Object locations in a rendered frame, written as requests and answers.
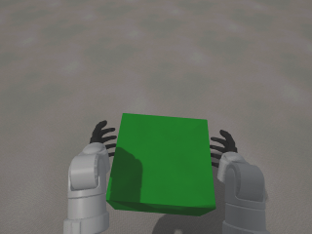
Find carton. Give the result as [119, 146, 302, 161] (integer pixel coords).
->
[106, 113, 216, 216]

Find robot left forearm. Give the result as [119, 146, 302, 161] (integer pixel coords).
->
[63, 142, 110, 234]

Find robot left hand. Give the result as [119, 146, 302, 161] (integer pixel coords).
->
[90, 120, 117, 157]

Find robot right forearm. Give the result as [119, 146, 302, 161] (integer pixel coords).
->
[217, 151, 270, 234]

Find robot right hand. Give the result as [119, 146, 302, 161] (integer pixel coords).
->
[210, 130, 238, 168]

